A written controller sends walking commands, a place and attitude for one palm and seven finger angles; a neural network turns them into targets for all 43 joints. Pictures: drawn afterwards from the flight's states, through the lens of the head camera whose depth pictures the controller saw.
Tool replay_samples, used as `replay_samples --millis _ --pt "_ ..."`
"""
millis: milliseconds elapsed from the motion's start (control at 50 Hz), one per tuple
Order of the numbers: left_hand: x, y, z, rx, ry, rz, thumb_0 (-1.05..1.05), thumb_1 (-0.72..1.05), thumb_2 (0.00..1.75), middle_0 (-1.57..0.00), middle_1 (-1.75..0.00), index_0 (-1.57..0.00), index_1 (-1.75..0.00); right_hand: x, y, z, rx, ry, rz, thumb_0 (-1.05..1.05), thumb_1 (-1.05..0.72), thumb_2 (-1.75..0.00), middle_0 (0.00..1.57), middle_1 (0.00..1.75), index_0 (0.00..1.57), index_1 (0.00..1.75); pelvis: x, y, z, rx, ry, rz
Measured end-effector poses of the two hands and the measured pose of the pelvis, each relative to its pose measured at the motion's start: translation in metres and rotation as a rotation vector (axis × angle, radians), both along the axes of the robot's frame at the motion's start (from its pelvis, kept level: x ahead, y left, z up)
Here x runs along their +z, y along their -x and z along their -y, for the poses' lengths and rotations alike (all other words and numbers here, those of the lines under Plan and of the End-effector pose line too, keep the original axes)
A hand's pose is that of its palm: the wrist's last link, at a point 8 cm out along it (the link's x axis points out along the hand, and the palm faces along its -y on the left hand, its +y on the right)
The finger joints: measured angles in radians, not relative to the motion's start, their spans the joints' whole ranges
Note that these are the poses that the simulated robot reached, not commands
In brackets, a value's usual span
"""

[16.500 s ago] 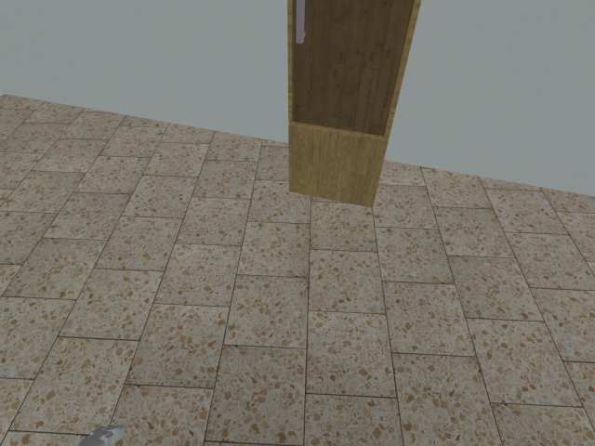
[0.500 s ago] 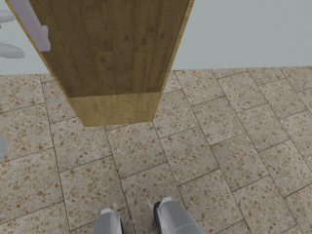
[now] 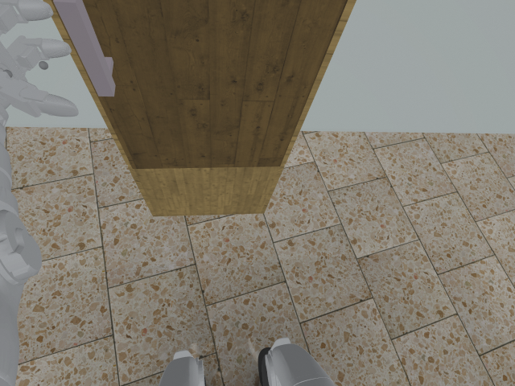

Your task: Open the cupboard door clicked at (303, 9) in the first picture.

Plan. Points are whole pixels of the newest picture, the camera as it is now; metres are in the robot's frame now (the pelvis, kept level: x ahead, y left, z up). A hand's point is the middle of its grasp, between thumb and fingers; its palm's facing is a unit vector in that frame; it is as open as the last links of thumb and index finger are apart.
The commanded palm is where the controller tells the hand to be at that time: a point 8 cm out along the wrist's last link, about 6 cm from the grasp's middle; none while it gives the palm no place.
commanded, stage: slide the fingers in behind the handle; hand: left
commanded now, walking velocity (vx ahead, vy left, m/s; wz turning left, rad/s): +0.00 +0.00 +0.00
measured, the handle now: (92, 38) +0.58 +0.17 +0.12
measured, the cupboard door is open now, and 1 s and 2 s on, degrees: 1 1 1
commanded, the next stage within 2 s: close the thumb around the handle in 1.42 s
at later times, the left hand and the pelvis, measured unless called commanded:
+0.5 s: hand (69, 70) +0.53 +0.19 +0.12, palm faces -0.08 -1.00 +0.00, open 14.3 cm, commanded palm +0.52 +0.23 +0.11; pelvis +0.00 -0.01 +0.00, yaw +1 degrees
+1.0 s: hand (102, 67) +0.53 +0.15 +0.12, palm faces -0.08 -1.00 +0.01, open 14.0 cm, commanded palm +0.51 +0.20 +0.11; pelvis -0.01 -0.01 +0.00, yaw +0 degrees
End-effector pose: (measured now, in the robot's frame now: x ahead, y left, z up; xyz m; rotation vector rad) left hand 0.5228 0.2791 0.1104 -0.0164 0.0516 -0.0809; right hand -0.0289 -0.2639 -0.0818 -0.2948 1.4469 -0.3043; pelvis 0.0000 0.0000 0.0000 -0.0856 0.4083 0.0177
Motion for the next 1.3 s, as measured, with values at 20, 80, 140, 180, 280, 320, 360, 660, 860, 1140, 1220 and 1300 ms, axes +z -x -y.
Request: replay_samples --millis 20,80,140,180,280,320,360,660,860,1140,1220,1300 --pt "-0.001 0.000 0.002 -0.001 0.003 -0.005 -0.01 -0.50 0.30 -0.29 -1.20 -0.30 -1.20 0.000 -0.001 0.000 0.001 -0.001 0.004 0.00 -0.90 -0.90 0.21 0.30 0.20 0.30 0.000 0.000 0.000 0.000 -0.001 0.001" --pt "-0.001 -0.001 0.008 0.006 0.002 -0.010 -0.01 -0.50 0.30 -0.29 -1.20 -0.30 -1.20 -0.001 -0.004 -0.001 0.000 -0.008 0.019 0.00 -0.90 -0.90 0.21 0.30 0.20 0.30 0.000 -0.001 0.001 -0.001 -0.002 0.002" --pt "-0.001 0.001 0.009 0.029 0.001 -0.007 -0.01 -0.50 0.30 -0.30 -1.20 -0.30 -1.20 -0.003 -0.004 -0.002 -0.003 -0.021 0.025 0.00 -0.90 -0.90 0.21 0.30 0.20 0.30 0.001 -0.001 0.002 -0.003 -0.005 0.007" --pt "0.000 0.002 0.010 0.037 -0.012 -0.004 -0.01 -0.50 0.30 -0.30 -1.20 -0.29 -1.20 -0.004 -0.003 -0.003 -0.006 -0.030 0.025 0.00 -0.90 -0.90 0.21 0.30 0.20 0.30 0.001 -0.001 0.003 -0.003 -0.006 0.009" --pt "0.000 0.006 0.014 0.048 -0.011 -0.008 -0.01 -0.50 0.30 -0.29 -1.20 -0.25 -1.19 -0.006 0.002 -0.004 -0.006 -0.048 0.011 0.00 -0.90 -0.90 0.21 0.30 0.20 0.30 0.002 0.001 0.006 0.001 -0.009 0.018" --pt "0.000 0.008 0.014 0.049 -0.008 -0.010 -0.01 -0.50 0.30 -0.29 -1.20 -0.24 -1.18 -0.007 0.004 -0.003 -0.006 -0.048 0.008 0.00 -0.90 -0.90 0.21 0.30 0.20 0.30 0.002 0.001 0.007 0.003 -0.010 0.020" --pt "0.001 0.009 0.016 0.049 -0.012 -0.010 -0.01 -0.50 0.30 -0.29 -1.20 -0.23 -1.18 -0.006 0.006 -0.001 -0.007 -0.046 0.007 0.00 -0.90 -0.90 0.21 0.30 0.20 0.30 0.002 0.002 0.008 0.004 -0.011 0.020" --pt "0.004 0.008 0.052 0.016 0.013 0.003 -0.01 -0.50 0.30 -0.30 -1.20 -0.29 -1.20 -0.004 0.008 0.009 -0.011 -0.021 0.069 0.00 -0.90 -0.90 0.21 0.30 0.20 0.30 0.001 0.010 0.011 -0.004 -0.018 0.037" --pt "0.005 0.013 0.057 0.008 -0.011 0.010 -0.01 -0.50 0.30 -0.29 -1.20 -0.30 -1.20 -0.010 0.022 0.000 -0.020 -0.059 0.037 0.00 -0.90 -0.90 0.21 0.30 0.20 0.30 0.001 0.015 0.010 -0.009 -0.024 0.038" --pt "0.003 0.009 0.080 0.019 -0.007 0.002 -0.01 -0.50 0.30 -0.30 -1.20 -0.30 -1.20 -0.010 0.025 -0.001 -0.029 -0.059 0.059 0.00 -0.90 -0.90 0.21 0.30 0.20 0.30 0.000 0.015 0.008 -0.013 -0.027 0.043" --pt "0.004 0.010 0.076 0.033 -0.024 0.017 -0.01 -0.50 0.30 -0.30 -1.20 -0.31 -1.20 -0.011 0.025 -0.002 -0.032 -0.064 0.061 0.00 -0.90 -0.90 0.21 0.30 0.20 0.30 0.000 0.015 0.008 -0.019 -0.030 0.044" --pt "0.007 0.012 0.073 0.031 -0.029 0.023 -0.01 -0.50 0.30 -0.30 -1.20 -0.31 -1.20 -0.012 0.024 -0.002 -0.029 -0.070 0.053 0.00 -0.90 -0.90 0.21 0.30 0.20 0.30 0.001 0.014 0.009 -0.016 -0.031 0.045"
